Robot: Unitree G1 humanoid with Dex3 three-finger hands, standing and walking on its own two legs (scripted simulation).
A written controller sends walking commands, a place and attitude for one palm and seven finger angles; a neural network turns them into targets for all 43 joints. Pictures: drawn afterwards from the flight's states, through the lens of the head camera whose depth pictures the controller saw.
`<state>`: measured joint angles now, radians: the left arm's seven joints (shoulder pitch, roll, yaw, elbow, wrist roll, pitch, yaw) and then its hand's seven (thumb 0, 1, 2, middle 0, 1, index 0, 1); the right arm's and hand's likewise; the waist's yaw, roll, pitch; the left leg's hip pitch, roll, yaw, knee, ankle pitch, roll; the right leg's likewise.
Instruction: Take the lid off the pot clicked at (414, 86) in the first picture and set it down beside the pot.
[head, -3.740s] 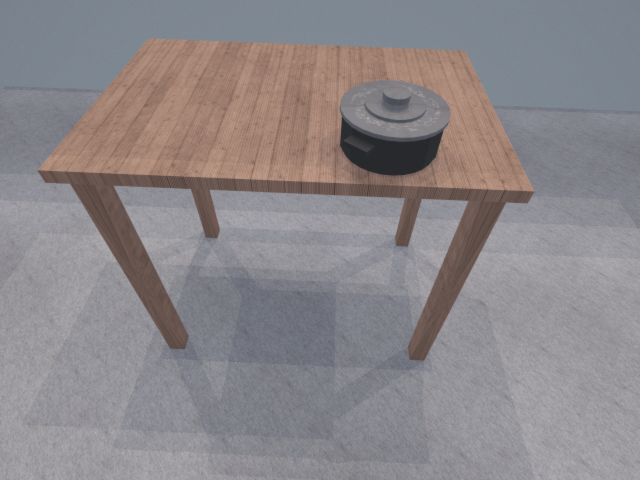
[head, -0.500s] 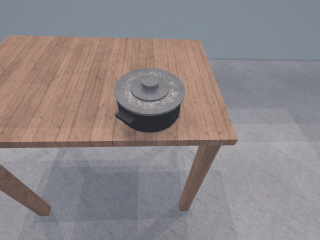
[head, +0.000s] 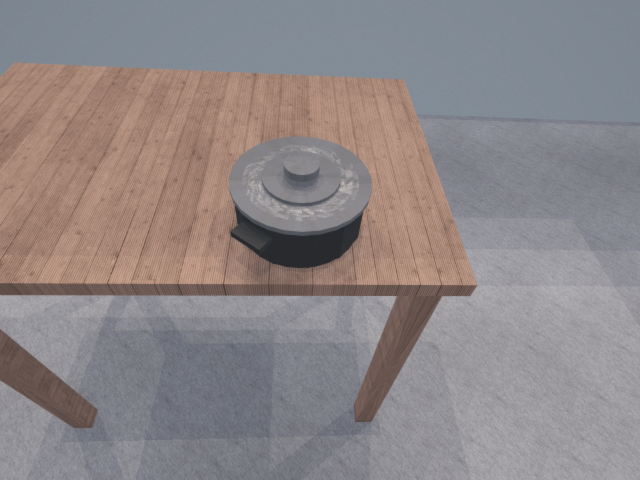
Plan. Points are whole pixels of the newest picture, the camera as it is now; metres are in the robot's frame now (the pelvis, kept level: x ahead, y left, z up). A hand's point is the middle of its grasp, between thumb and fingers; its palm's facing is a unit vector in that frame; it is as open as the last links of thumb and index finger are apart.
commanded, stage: shuffle to correct the standing spot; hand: left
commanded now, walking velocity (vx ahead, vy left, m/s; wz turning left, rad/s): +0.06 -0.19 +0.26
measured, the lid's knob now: (301, 166) +0.49 +0.07 +0.12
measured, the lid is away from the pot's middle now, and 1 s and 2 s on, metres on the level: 0.00 0.00 0.00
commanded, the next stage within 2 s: come to a stop and stand still in 0.68 s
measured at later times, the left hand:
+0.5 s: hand out of the picture -0.01 +0.12 -0.20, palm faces +0.14 -0.98 -0.14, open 7.4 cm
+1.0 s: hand out of the picture +0.13 +0.06 -0.17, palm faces +0.08 -0.97 -0.23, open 7.4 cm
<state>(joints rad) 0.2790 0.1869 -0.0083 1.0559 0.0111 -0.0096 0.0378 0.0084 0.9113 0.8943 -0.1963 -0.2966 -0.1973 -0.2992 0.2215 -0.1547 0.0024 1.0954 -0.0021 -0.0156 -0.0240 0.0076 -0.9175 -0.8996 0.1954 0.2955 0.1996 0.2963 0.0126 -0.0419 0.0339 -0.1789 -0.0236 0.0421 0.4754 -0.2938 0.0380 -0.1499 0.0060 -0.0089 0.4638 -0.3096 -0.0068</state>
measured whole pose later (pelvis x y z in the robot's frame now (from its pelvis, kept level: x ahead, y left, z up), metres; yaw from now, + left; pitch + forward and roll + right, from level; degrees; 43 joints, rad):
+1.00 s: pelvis +0.05 -0.14 -0.01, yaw +5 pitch +0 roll +0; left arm 0.15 0.19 0.04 0.90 0.03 -0.01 0.01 0.01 0.91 0.89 -0.20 -0.30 -0.20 -0.30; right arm 0.20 -0.23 -0.07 0.98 -0.01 0.04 -0.02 0.01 -0.91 -0.90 0.20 0.30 0.20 0.30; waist -0.02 0.00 0.11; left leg -0.37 0.04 -0.02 0.85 -0.55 -0.04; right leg -0.33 -0.05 0.02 0.64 -0.31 0.04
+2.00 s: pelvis +0.08 -0.13 +0.00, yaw +3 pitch +1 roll +1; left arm 0.26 0.15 -0.02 1.08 0.01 0.00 0.04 0.01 0.93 0.89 -0.20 -0.30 -0.20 -0.30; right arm 0.29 -0.17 0.01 1.07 -0.01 -0.01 -0.02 0.01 -0.91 -0.90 0.19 0.30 0.20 0.30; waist -0.01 0.00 0.04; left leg -0.23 -0.06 0.11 0.45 -0.24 0.08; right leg -0.17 -0.02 0.02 0.49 -0.33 0.01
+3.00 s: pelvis +0.14 -0.20 +0.00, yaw +3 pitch +1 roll +1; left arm 0.31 0.14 -0.01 1.09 0.01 -0.03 0.06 0.01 0.91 0.89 -0.20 -0.30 -0.20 -0.30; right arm 0.25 -0.16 0.01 1.13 0.00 -0.01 -0.05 0.01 -0.92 -0.90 0.19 0.30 0.20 0.30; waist 0.01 0.00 0.02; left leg -0.13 0.03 0.07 0.42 -0.31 -0.02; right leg -0.04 0.07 -0.01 0.38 -0.36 -0.09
